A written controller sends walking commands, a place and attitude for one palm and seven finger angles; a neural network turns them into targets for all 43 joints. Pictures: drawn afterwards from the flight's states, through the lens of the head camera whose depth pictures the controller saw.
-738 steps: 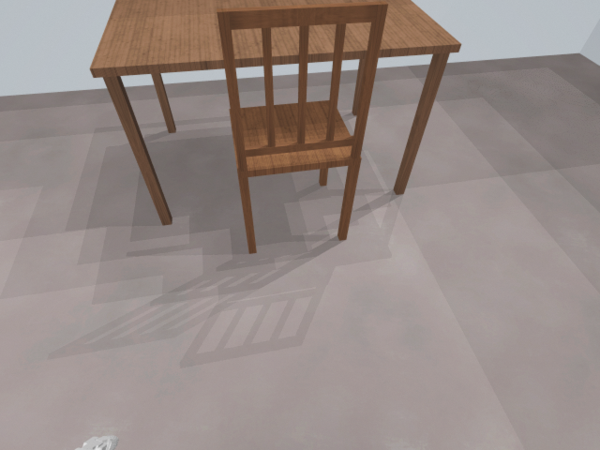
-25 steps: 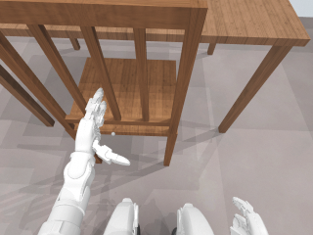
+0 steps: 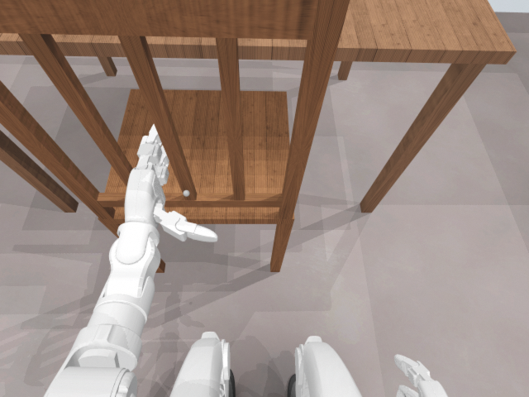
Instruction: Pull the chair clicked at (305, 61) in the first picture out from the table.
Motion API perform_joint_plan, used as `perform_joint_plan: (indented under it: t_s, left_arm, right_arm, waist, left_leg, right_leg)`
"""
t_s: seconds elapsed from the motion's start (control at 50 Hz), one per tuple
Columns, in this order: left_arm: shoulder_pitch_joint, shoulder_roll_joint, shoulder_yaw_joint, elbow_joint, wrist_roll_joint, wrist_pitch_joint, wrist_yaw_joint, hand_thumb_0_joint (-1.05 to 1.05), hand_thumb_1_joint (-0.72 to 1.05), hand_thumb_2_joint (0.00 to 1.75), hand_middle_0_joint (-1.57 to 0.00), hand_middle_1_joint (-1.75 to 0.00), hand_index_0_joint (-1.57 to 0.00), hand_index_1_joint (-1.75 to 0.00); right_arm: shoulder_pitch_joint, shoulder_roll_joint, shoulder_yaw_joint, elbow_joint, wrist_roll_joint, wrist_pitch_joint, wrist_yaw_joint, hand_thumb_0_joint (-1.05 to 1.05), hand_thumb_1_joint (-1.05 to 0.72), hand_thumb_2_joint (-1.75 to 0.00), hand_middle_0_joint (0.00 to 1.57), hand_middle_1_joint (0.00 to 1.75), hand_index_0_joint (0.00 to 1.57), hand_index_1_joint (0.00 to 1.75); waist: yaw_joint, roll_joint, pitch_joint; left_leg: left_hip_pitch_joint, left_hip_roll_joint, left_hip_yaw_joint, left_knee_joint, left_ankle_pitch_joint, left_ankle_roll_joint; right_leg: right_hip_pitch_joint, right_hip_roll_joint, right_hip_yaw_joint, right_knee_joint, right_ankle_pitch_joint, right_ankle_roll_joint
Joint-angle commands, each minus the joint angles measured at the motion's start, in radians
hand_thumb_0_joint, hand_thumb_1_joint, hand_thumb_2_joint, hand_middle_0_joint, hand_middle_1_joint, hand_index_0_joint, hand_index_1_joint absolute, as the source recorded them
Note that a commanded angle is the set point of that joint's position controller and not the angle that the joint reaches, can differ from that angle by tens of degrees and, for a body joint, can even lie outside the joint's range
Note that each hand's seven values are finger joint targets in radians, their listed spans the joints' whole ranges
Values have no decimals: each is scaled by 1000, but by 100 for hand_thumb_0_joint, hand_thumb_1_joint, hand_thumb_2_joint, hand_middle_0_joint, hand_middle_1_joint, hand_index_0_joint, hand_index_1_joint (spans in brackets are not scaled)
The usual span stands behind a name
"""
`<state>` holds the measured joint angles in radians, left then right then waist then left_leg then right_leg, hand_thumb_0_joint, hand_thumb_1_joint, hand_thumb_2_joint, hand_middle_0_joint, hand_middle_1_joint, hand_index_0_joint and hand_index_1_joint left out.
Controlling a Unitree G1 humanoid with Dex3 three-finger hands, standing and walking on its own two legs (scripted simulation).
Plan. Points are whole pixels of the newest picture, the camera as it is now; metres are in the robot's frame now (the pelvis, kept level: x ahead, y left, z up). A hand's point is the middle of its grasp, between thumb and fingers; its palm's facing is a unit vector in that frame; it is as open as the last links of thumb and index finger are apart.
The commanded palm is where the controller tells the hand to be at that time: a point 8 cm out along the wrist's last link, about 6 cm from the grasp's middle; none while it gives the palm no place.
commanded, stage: push the fingers through the gap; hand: left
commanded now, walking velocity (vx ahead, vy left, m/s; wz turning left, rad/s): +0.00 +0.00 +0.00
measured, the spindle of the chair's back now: (170, 140) +0.48 +0.14 +0.06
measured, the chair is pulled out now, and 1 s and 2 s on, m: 0.00 0.00 0.01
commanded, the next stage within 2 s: hook a spindle and tug to test in 0.72 s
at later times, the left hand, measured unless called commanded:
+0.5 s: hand (193, 174) +0.45 +0.11 +0.02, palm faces -0.01 -1.00 -0.04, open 16.9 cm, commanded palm +0.42 +0.16 +0.02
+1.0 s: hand (194, 175) +0.44 +0.11 +0.01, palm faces -0.02 -1.00 -0.04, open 16.6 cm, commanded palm +0.42 +0.16 +0.02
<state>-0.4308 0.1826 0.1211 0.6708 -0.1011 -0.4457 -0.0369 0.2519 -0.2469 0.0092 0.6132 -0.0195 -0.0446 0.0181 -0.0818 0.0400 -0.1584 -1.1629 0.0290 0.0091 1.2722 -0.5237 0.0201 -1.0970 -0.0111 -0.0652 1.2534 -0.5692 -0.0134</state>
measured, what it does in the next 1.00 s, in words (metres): stands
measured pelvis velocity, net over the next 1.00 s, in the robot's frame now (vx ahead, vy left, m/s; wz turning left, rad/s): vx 0.00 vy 0.00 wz -0.01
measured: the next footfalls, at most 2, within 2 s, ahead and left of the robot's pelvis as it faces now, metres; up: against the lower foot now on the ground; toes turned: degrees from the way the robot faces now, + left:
none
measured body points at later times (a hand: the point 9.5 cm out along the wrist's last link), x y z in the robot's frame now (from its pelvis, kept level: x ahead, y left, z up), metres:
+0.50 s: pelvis +0.00 +0.00 +0.00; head +0.14 +0.00 +0.43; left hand +0.44 +0.16 +0.02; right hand +0.07 -0.26 -0.13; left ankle +0.04 +0.11 -0.62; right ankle +0.01 -0.12 -0.62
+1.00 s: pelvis +0.00 +0.00 +0.00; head +0.14 +0.00 +0.43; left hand +0.44 +0.16 +0.02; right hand +0.09 -0.26 -0.13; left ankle +0.04 +0.11 -0.62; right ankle +0.01 -0.12 -0.62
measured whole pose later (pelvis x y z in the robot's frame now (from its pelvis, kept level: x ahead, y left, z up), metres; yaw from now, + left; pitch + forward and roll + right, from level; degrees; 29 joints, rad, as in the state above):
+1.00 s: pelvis +0.00 +0.00 +0.00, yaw +0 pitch +25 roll -2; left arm -0.58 0.19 0.17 0.85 -0.06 -0.50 -0.01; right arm 0.26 -0.25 0.01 0.62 -0.03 0.01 0.04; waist -0.10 0.04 -0.16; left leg -1.19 0.03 0.01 1.27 -0.53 0.02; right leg -1.12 0.00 -0.06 1.25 -0.57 -0.01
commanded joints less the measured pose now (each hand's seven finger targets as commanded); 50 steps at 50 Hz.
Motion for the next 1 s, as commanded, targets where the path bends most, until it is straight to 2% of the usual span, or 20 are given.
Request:
perform_joint_plan:
  t_s: [0.0, 0.02, 0.06, 0.1, 0.14, 0.24, 0.28, 0.3, 0.34, 0.38, 0.48, 0.54, 0.58, 0.66, 0.7, 0.74, 0.8, 0.84, 0.9, 0.98]
  left_arm:
    - [-342, 71, -3, -188, 10, -76, 11, 0, -50, 30, -6, -8, -6, -8]
    - [-364, 98, 24, -165, 13, -75, 18, 0, -50, 30, -6, -8, -6, -8]
    - [-389, 128, 53, -146, 23, -83, 26, 0, -50, 30, -6, -8, -6, -8]
    - [-444, 113, 41, -125, 29, -90, 34, 0, -50, 30, -6, -8, -6, -8]
    - [-479, 127, 49, -134, 37, -102, 39, 0, -50, 30, -6, -8, -6, -8]
    - [-481, 110, 48, -80, 39, -94, 40, 0, -50, 30, -6, -8, -6, -8]
    - [-486, 122, 62, -45, 43, -89, 41, 0, -50, 30, -6, -8, -6, -8]
    - [-510, 121, 61, -22, 43, -88, 42, 0, -50, 30, -6, -8, -6, -8]
    - [-509, 124, 68, -23, 44, -98, 40, 0, -50, 30, -6, -8, -6, -8]
    - [-505, 152, 89, -29, 42, -106, 37, 0, -50, 30, -6, -8, -6, -8]
    - [-510, 173, 106, -43, 35, -114, 28, 0, -50, 30, -6, -8, -6, -8]
    - [-511, 160, 92, -43, 35, -119, 23, 0, -50, 30, -6, -8, -6, -8]
    - [-522, 156, 89, -34, 32, -118, 24, 0, -50, 30, -6, -8, -6, -8]
    - [-514, 173, 107, -21, 35, -122, 24, 0, -50, 30, -6, -8, -6, -8]
    - [-525, 163, 96, -20, 36, -122, 21, 0, -50, 30, -6, -8, -6, -8]
    - [-513, 153, 89, -48, 35, -125, 21, 0, -50, 30, -6, -8, -6, -8]
    - [-450, 164, 102, -45, 33, -118, 21, 0, -50, 30, -6, -8, -6, -8]
    - [-457, 127, 68, -41, 34, -114, 22, 0, -50, 30, -10, -19, -10, -19]
    - [-490, 126, 64, -31, 41, -115, 32, 0, -50, 30, -15, -35, -15, -35]
    - [-544, 140, 75, -47, 44, -135, 47, 0, -50, 30, -22, -57, -22, -57]
  right_arm:
    - [75, -148, -63, -87, 2, -29, -4, 0, -90, -90, 20, 30, 20, 30]
    - [78, -152, -64, -80, 1, -27, -6, 0, -90, -90, 20, 30, 20, 30]
    - [80, -151, -61, -78, -2, -21, -7, 0, -90, -90, 20, 30, 20, 30]
    - [83, -148, -60, -72, -3, -19, -5, 0, -90, -90, 20, 30, 20, 30]
    - [90, -150, -62, -69, -8, -18, -3, 0, -90, -90, 20, 30, 20, 30]
    - [108, -151, -64, -68, -9, -4, 6, 0, -90, -90, 20, 30, 20, 30]
    - [111, -152, -63, -66, -10, 3, 8, 0, -90, -90, 20, 30, 20, 30]
    - [112, -150, -61, -60, -10, 6, 7, 0, -90, -90, 20, 30, 20, 30]
    - [114, -151, -60, -66, -11, 8, 9, 0, -90, -90, 20, 30, 20, 30]
    - [117, -151, -62, -65, -11, 13, 9, 0, -90, -90, 20, 30, 20, 30]
    - [114, -151, -60, -67, -10, 16, 8, 0, -90, -90, 20, 30, 20, 30]
    - [114, -150, -59, -66, -7, 15, 9, 0, -90, -90, 20, 30, 20, 30]
    - [115, -151, -60, -62, -9, 16, 10, 0, -90, -90, 20, 30, 20, 30]
    - [118, -156, -61, -59, -9, 16, 10, 0, -90, -90, 20, 30, 20, 30]
    - [118, -154, -61, -58, -10, 17, 10, 0, -90, -90, 20, 30, 20, 30]
    - [119, -153, -63, -65, -11, 17, 12, 0, -90, -90, 20, 30, 20, 30]
    - [117, -153, -65, -68, -9, 22, 15, 0, -90, -90, 20, 30, 20, 30]
    - [115, -150, -62, -71, -7, 25, 19, 0, -90, -90, 20, 30, 20, 30]
    - [111, -152, -65, -64, -6, 29, 17, 0, -90, -90, 20, 30, 20, 30]
    - [113, -152, -64, -57, -12, 23, 13, 0, -90, -90, 20, 30, 20, 30]
  waist:
    - [-38, 18, -448]
    - [-45, -11, -441]
    - [-36, 6, -442]
    - [-48, 4, -441]
    - [-47, 48, -474]
    - [-49, 28, -500]
    - [-54, 5, -478]
    - [-68, -22, -456]
    - [-55, 9, -469]
    - [-53, -16, -483]
    - [-49, 1, -486]
    - [-50, 31, -478]
    - [-61, 7, -466]
    - [-50, 26, -477]
    - [-60, 9, -478]
    - [-50, 53, -513]
    - [-41, 17, -502]
    - [-52, 7, -476]
    - [-63, 1, -442]
    - [-65, 25, -477]
  left_leg:
    - [417, -12, -69, -139, 332, -5]
    - [394, -13, -66, -132, 329, -1]
    - [379, -15, -64, -133, 324, -4]
    - [371, -16, -64, -129, 305, -3]
    - [402, -14, -68, -124, 330, -5]
    - [413, -12, -70, -122, 374, -8]
    - [381, -16, -63, -123, 338, -4]
    - [350, -16, -57, -119, 318, 2]
    - [355, -19, -53, -120, 321, 1]
    - [336, -23, -45, -118, 318, 4]
    - [328, -24, -43, -120, 303, 3]
    - [353, -22, -46, -124, 306, 0]
    - [332, -23, -42, -120, 298, 5]
    - [345, -24, -46, -122, 306, 1]
    - [336, -23, -42, -116, 312, 4]
    - [382, -23, -45, -118, 358, -1]
    - [366, -23, -40, -121, 365, -1]
    - [363, -22, -44, -127, 355, 1]
    - [355, -21, -46, -125, 318, 0]
    - [376, -22, -52, -120, 331, -1]
  right_leg:
    - [123, 20, 26, -169, 305, -18]
    - [126, 22, 29, -168, 311, -16]
    - [129, 20, 32, -160, 308, -18]
    - [118, 21, 33, -161, 292, -16]
    - [103, 21, 33, -153, 301, -19]
    - [111, 24, 28, -146, 337, -17]
    - [122, 27, 33, -157, 321, -16]
    - [125, 28, 37, -163, 318, -13]
    - [128, 28, 40, -161, 319, -16]
    - [167, 28, 49, -167, 337, -14]
    - [178, 29, 53, -169, 330, -15]
    - [157, 29, 48, -171, 320, -18]
    - [163, 29, 52, -178, 324, -14]
    - [156, 30, 47, -171, 321, -17]
    - [165, 29, 50, -171, 338, -15]
    - [161, 29, 46, -162, 367, -18]
    - [188, 31, 49, -167, 390, -17]
    - [175, 31, 42, -169, 376, -16]
    - [143, 32, 42, -177, 336, -15]
    - [140, 32, 41, -169, 338, -16]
